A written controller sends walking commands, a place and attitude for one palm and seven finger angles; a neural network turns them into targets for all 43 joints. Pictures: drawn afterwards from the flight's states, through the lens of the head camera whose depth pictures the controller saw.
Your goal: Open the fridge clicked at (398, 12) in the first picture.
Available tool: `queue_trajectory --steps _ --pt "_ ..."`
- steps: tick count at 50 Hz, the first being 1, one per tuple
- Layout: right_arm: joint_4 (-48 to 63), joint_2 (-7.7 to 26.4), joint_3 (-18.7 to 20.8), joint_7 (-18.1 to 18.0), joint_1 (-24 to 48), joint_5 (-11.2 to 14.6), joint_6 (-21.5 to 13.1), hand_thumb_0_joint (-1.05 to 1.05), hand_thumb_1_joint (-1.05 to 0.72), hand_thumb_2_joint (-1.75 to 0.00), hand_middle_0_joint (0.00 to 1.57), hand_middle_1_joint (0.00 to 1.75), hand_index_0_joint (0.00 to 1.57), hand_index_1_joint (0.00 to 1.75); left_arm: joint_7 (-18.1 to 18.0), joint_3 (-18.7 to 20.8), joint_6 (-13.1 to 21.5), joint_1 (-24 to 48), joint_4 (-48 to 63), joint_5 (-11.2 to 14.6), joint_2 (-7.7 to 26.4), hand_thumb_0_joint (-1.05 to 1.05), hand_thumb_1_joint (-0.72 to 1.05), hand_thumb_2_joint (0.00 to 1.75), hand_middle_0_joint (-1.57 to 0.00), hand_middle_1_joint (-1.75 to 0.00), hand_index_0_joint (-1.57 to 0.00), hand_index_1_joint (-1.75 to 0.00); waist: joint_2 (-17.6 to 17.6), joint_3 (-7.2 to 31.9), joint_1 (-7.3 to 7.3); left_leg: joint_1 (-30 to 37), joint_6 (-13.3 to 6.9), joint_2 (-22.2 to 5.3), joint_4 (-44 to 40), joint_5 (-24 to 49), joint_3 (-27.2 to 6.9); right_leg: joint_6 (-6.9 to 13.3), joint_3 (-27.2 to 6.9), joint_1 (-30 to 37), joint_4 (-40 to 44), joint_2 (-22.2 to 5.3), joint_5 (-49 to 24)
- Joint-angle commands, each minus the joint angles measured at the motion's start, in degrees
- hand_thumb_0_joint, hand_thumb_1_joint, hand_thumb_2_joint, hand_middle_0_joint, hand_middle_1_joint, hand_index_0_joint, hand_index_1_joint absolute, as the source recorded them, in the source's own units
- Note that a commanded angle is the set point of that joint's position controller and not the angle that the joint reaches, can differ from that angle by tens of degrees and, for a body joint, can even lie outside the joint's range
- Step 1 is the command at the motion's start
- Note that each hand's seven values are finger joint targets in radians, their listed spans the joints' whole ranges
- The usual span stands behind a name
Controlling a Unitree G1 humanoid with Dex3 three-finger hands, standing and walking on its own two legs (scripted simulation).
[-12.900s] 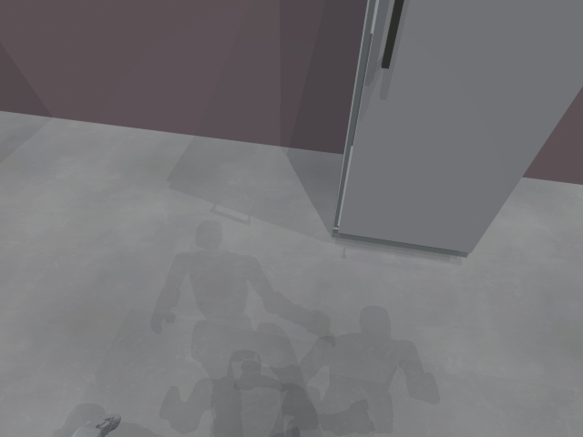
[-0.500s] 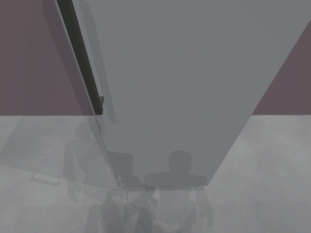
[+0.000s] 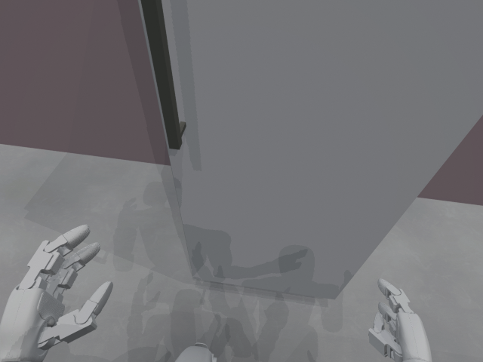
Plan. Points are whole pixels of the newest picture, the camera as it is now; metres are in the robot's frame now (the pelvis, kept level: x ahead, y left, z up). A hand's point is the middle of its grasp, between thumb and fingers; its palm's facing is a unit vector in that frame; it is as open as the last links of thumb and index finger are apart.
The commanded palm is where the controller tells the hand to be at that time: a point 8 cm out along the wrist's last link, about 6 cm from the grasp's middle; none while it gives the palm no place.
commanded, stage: raise the hand to about handle height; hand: left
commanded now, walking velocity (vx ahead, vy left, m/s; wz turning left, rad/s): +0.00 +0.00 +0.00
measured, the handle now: (164, 41) +0.47 +0.19 +0.29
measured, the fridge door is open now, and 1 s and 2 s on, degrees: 0 0 0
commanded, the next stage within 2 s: move the hooked fingers beside the handle in 1.56 s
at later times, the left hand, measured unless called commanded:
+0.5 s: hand (73, 223) +0.24 +0.26 +0.15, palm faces +0.01 -1.00 -0.09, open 12.3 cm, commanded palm +0.21 +0.31 +0.18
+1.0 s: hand (0, 129) +0.26 +0.29 +0.28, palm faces +0.08 -0.99 -0.15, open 13.9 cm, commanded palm +0.23 +0.34 +0.28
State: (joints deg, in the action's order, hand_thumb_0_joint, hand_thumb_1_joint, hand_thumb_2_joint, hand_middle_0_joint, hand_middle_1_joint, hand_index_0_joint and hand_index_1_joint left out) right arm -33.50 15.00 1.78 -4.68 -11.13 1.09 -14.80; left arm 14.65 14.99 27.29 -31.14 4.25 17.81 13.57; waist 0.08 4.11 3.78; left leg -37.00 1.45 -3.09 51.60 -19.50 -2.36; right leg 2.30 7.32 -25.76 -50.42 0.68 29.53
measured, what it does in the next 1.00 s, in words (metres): stands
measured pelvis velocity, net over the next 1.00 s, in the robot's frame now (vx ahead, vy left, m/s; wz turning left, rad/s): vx -0.01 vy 0.03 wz -0.01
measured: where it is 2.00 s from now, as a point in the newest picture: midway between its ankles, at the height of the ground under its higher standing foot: outside the picture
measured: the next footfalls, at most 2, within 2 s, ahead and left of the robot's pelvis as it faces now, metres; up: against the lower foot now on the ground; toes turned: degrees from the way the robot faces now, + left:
none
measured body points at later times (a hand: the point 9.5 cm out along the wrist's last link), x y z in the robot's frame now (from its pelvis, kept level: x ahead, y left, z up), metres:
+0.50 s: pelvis +0.00 +0.03 +0.03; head -0.01 +0.02 +0.48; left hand +0.23 +0.31 +0.16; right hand +0.16 -0.23 -0.04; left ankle +0.07 +0.14 -0.69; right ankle -0.03 -0.09 -0.69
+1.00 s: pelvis -0.01 +0.03 +0.04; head -0.04 +0.01 +0.49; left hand +0.25 +0.35 +0.29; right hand +0.19 -0.18 -0.01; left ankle +0.07 +0.14 -0.69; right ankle -0.03 -0.09 -0.69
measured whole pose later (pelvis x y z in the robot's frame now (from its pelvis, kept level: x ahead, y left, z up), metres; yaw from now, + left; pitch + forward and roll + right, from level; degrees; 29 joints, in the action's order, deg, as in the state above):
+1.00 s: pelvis -0.01 +0.03 +0.04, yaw -1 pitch -5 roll -1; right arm -36.3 13.7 -6.8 -6.9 -11.0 5.2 -14.6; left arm 21.9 26.8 -13.6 8.2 4.0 20.1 29.1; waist 3.3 0.2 4.2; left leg -15.0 -0.7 -1.1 28.5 -8.9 0.6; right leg 0.0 5.1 -4.9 -27.0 -0.7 17.3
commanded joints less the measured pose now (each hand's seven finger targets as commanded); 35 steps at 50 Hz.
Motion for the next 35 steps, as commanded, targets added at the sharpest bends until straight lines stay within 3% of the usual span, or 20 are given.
queue_trajectory --steps 1,4,5,6,8,9,10,12,13,16,20,23,25,28,31,35 --pt "4.59 6.71 0.58 -1.92 0.93 1.64 -4.08 0.0 -0.9 -0.9 0.2 0.3 0.2 0.3 6.15 -0.52 3.24 19.49 11.5 1.41 11.54 0.0 0.25 0.62 -0.25 -0.72 -0.25 -0.72 4.59 1.77 -7.91 13.2 -3.91 1.85 -6.12 3.76 0.63 -2.38 -9.17 -8.55 15.04 -0.51 -11.03" --pt "6.0 6.82 0.23 -3.12 2.77 2.54 -3.33 0.0 -0.9 -0.9 0.2 0.3 0.2 0.3 9.78 4.57 -8.19 16.79 2.46 2.39 15.94 0.0 0.18 0.59 -0.25 -0.76 -0.25 -0.76 0.42 2.97 -4.2 11.51 -3.71 2.17 -9.04 2.76 0.94 -3.23 -11.43 -4.17 18.93 -1.93 -7.76" --pt "6.06 6.64 0.11 -3.27 3.63 2.71 -2.9 0.0 -0.9 -0.9 0.2 0.3 0.2 0.3 9.97 7.91 -12.12 15.3 -1.39 3.13 17.83 0.0 0.15 0.58 -0.25 -0.78 -0.25 -0.78 0.88 2.74 -2.5 11.6 -3.59 2.34 -9.64 3.86 0.92 -3.37 -11.9 -1.83 19.67 -2.38 -8.79" --pt "7.43 6.03 -0.26 -3.23 4.28 2.72 -2.58 0.0 -0.9 -0.9 0.2 0.3 0.2 0.3 9.93 8.91 -14.71 14.88 0.5 4.28 17.58 0.0 0.13 0.57 -0.25 -0.8 -0.25 -0.8 0.1 4.43 -1.58 12.85 -3.48 2.46 -10.68 5.44 1.13 -3.78 -11.36 0.2 19.91 -2.9 -10.88" --pt "8.77 5.24 -0.53 -3.2 5.25 2.57 -2.52 0.0 -0.9 -0.9 0.2 0.3 0.2 0.3 8.12 14.36 -17.85 14.01 4.55 7.01 19.3 0.0 0.08 0.55 -0.26 -0.82 -0.26 -0.82 -1.31 9.07 0.31 15.27 -3.31 2.48 -12.09 9.14 0.94 -4.44 -9.99 4.66 19.45 -3.04 -17.41" --pt "9.09 4.65 -0.59 -2.9 5.25 2.55 -2.78 0.0 -0.9 -0.9 0.2 0.3 0.2 0.3 6.81 16.48 -18.06 13.14 7.17 8.03 19.29 0.0 0.06 0.54 -0.26 -0.84 -0.26 -0.84 -1.41 10.72 0.94 16.67 -3.23 2.38 -12.79 11.21 0.89 -4.46 -8.53 6.14 18.72 -2.58 -21.02" --pt "9.45 4.26 -0.76 -2.44 5.39 2.29 -3.1 0.0 -0.9 -0.9 0.2 0.3 0.2 0.3 5.5 18.44 -17.75 12.39 9.13 8.92 19.71 0.0 0.04 0.53 -0.26 -0.86 -0.26 -0.86 -3.72 11.8 1.77 16.95 -3.14 2.31 -13.11 13.37 0.47 -4.57 -7.81 8.55 17.84 -2.26 -25.76" --pt "9.2 3.82 -0.57 -1.49 3.98 2.4 -3.96 0.0 -0.9 -0.9 0.2 0.3 0.2 0.3 3.53 17.75 -15.53 11.72 13.56 9.11 17.23 0.0 -0.01 0.51 -0.27 -0.88 -0.27 -0.88 -2.26 12.33 1.16 19.7 -3.1 2.67 -13.93 16.13 1.52 -4.66 -5.65 7.91 16.73 -1.38 -32.55" --pt "8.88 4.08 -0.53 -1.13 3.59 2.39 -4.47 0.0 -0.9 -0.9 0.2 0.3 0.2 0.3 3.12 15.32 -14.49 12.19 15.16 8.52 15.35 0.0 -0.03 0.5 -0.27 -0.9 -0.27 -0.9 -0.17 11.13 0.48 21.22 -3.14 2.66 -14.18 16.92 2.04 -4.54 -4.99 6.38 16.54 -0.9 -33.43" --pt "7.39 5.4 -0.39 -0.58 2.24 2.49 -5.62 0.0 -0.9 -0.9 0.2 0.3 0.2 0.3 3.48 10.22 -14.67 15.83 14.14 6.36 13.52 0.0 -0.1 0.47 -0.27 -0.94 -0.27 -0.94 3.37 6.39 -1.48 22.51 -3.25 2.37 -15.6 15.11 2.46 -3.88 -4.61 3.0 18.14 -0.29 -28.33" --pt "6.27 7.06 -0.51 -2.04 1.79 3.27 -6.25 0.0 -0.9 -0.9 0.2 0.3 0.2 0.3 5.4 9.27 -19.09 21.92 10.42 4.72 17.37 0.0 -0.2 0.43 -0.28 -1.0 -0.28 -1.0 1.42 0.44 -2.22 21.87 -3.68 1.85 -18.72 8.09 1.48 -3.31 -4.96 0.57 22.23 0.09 -16.14" --pt "6.44 6.86 -1.14 -3.15 3.1 3.26 -6.65 0.0 -0.9 -0.9 0.2 0.3 0.2 0.3 5.21 11.64 -20.62 30.78 16.11 4.19 21.42 0.0 -0.27 0.4 -0.28 -1.05 -0.28 -1.05 4.61 4.4 -1.88 26.26 -3.77 1.95 -21.38 6.87 0.5 -2.6 -4.02 3.02 22.96 -0.02 -12.9" --pt "6.49 6.62 -1.59 -3.36 3.65 2.98 -6.86 0.0 -0.9 -0.9 0.2 0.3 0.2 0.3 3.77 15.37 -20.82 33.1 19.55 4.01 25.05 0.0 -0.31 0.38 -0.29 -1.08 -0.29 -1.08 6.42 6.98 -0.81 28.63 -3.63 1.9 -22.18 8.01 0.27 -2.15 -3.66 5.33 23.35 0.23 -13.75" --pt "6.22 5.87 -2.48 -3.27 4.56 3.0 -7.1 0.0 -0.9 -0.9 0.2 0.3 0.2 0.3 2.66 15.96 -21.35 35.19 19.56 5.02 23.54 0.0 -0.38 0.35 -0.29 -1.12 -0.29 -1.12 7.96 7.34 -0.72 30.96 -3.01 1.94 -23.96 8.82 -0.37 -1.73 -2.43 7.15 23.78 0.55 -15.04" --pt "5.78 5.98 -2.92 -3.05 5.15 3.46 -6.67 0.0 -0.9 -0.9 0.2 0.3 0.2 0.3 3.52 15.25 -25.37 36.09 13.62 5.54 22.41 0.0 -0.45 0.32 -0.3 -1.17 -0.3 -1.17 9.07 3.72 -0.42 30.81 -2.64 1.95 -25.59 7.87 -0.53 -1.58 -2.46 7.69 25.5 0.64 -15.94" --pt "6.04 6.76 -3.41 -3.06 5.5 4.38 -4.86 0.0 -0.9 -0.9 0.2 0.3 0.2 0.3 5.63 13.18 -34.64 38.95 5.09 4.08 22.96 0.0 -0.5 0.3 -0.3 -1.2 -0.3 -1.2 4.59 -1.49 -0.28 28.87 -2.71 2.11 -27.72 4.54 -0.91 -1.94 -3.0 7.21 28.12 0.57 -14.48"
